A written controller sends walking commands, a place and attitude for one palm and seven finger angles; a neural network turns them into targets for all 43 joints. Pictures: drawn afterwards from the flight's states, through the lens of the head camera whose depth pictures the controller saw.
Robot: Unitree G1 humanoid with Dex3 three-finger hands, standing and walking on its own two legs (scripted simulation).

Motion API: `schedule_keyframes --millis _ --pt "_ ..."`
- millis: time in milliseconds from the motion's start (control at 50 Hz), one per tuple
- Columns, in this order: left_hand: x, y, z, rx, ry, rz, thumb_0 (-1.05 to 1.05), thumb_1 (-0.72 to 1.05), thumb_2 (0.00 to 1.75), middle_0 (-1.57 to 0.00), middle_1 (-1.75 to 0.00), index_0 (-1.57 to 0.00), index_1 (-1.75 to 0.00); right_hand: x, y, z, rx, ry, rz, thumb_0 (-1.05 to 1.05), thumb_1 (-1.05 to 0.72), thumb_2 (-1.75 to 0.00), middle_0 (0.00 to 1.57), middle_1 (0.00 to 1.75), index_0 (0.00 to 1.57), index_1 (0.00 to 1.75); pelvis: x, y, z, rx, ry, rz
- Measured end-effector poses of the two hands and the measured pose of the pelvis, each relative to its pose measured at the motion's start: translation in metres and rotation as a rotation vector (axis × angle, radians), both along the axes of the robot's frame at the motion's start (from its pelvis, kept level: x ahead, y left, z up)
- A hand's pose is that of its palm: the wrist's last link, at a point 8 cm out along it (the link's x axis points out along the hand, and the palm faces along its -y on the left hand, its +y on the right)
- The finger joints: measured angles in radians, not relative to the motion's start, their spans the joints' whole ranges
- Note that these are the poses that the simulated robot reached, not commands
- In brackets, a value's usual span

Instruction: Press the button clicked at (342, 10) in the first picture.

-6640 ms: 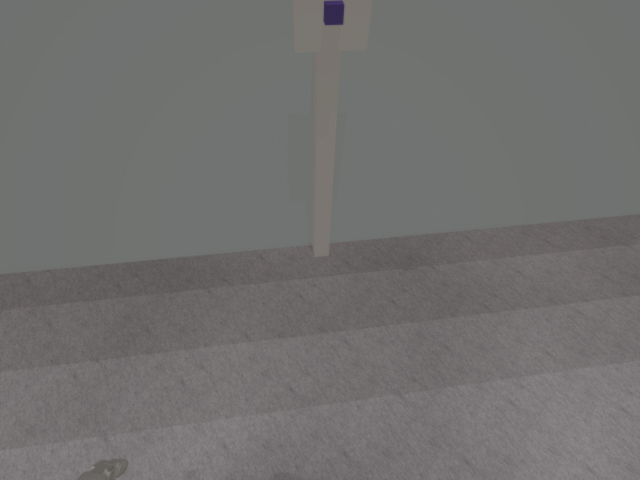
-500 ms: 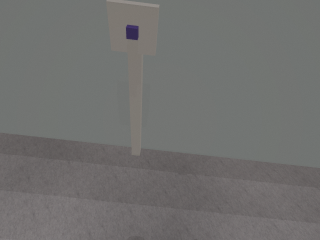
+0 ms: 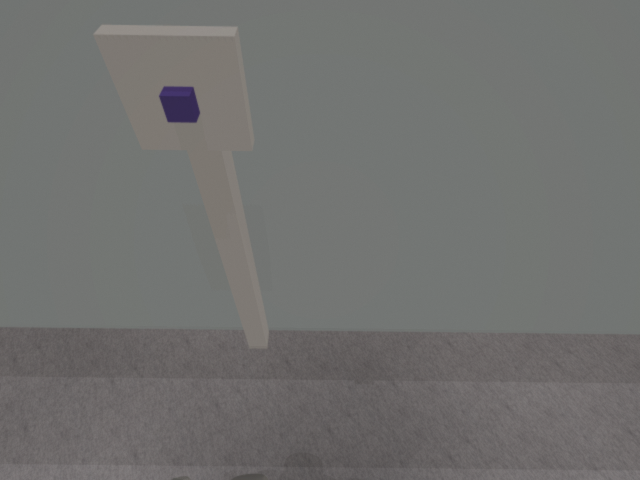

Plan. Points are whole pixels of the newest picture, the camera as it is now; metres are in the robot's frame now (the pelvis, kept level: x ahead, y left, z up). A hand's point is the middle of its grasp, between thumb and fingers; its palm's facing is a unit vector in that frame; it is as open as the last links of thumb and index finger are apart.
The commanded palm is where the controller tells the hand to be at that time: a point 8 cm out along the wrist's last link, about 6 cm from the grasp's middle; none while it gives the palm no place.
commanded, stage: take the last steps up to it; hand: left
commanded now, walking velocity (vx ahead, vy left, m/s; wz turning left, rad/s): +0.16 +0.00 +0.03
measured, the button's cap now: (180, 103) +0.57 +0.22 +0.17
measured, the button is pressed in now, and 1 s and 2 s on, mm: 0 0 0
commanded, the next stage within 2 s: come to a stop and stand still in 0.04 s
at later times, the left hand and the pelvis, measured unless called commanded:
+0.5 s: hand out of the picture +0.09 +0.21 -0.17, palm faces +0.02 -0.98 -0.20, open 7.4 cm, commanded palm none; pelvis +0.08 +0.03 +0.01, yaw -3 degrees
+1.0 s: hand out of the picture +0.05 +0.16 -0.15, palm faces +0.03 -0.97 -0.24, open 7.3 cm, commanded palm none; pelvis +0.05 -0.01 +0.02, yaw -2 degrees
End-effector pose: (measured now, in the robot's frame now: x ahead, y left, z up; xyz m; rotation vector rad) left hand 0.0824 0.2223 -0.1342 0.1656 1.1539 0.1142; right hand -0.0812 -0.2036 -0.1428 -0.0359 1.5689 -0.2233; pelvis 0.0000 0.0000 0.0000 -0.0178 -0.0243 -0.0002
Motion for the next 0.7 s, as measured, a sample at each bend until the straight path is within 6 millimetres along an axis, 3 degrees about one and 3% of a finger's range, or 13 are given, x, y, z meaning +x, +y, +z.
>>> schedule_keyframes --millis 80,160,260,320,380,460,600,700 --pt "-0.010 0.013 0.007 0.038 0.081 0.039 -0.01 0.94 0.90 -0.21 -0.30 -0.20 -0.30 0.096 -0.013 0.005 -0.024 -0.187 0.056 0.01 -0.91 -0.90 0.19 0.30 0.19 0.30 0.025 0.001 0.009 0.002 0.012 0.003" --pt "-0.021 0.019 0.006 0.021 0.163 0.063 0.00 0.94 0.90 -0.20 -0.30 -0.20 -0.30 0.170 -0.022 0.013 -0.064 -0.294 0.108 0.02 -0.94 -0.90 0.19 0.30 0.19 0.30 0.051 0.009 0.011 -0.003 0.012 -0.002" --pt "-0.029 0.023 -0.009 -0.026 0.261 0.104 0.00 0.92 0.90 -0.20 -0.30 -0.20 -0.30 0.240 -0.010 0.019 -0.099 -0.374 0.172 0.01 -0.94 -0.90 0.19 0.30 0.19 0.30 0.084 0.026 0.005 -0.025 -0.004 -0.016" --pt "-0.027 0.025 -0.019 -0.045 0.311 0.115 0.01 0.91 0.90 -0.20 -0.30 -0.20 -0.30 0.264 0.007 0.022 -0.100 -0.393 0.186 0.01 -0.93 -0.90 0.19 0.30 0.19 0.30 0.097 0.033 0.002 -0.004 -0.013 -0.023" --pt "-0.020 0.027 -0.017 -0.045 0.333 0.102 0.01 0.91 0.90 -0.20 -0.30 -0.20 -0.30 0.274 0.020 0.024 -0.089 -0.401 0.178 0.01 -0.92 -0.90 0.19 0.30 0.19 0.30 0.098 0.036 0.005 0.002 -0.007 -0.040" --pt "-0.005 0.035 -0.011 -0.017 0.300 0.081 0.01 0.91 0.90 -0.20 -0.30 -0.20 -0.30 0.269 0.024 0.022 -0.070 -0.397 0.146 0.00 -0.91 -0.90 0.20 0.30 0.20 0.30 0.088 0.032 0.007 -0.003 0.005 -0.052" --pt "0.020 0.036 0.001 0.068 0.167 0.050 0.01 0.91 0.90 -0.20 -0.30 -0.20 -0.30 0.233 -0.013 0.008 -0.061 -0.384 0.101 -0.01 -0.92 -0.90 0.20 0.30 0.20 0.30 0.064 0.010 0.001 0.009 0.009 -0.053" --pt "0.008 0.013 0.009 0.105 0.109 0.040 0.01 0.91 0.90 -0.20 -0.30 -0.20 -0.30 0.195 -0.044 -0.009 -0.030 -0.320 0.068 0.00 -0.91 -0.90 0.20 0.30 0.20 0.30 0.053 -0.013 -0.004 0.034 0.002 -0.044"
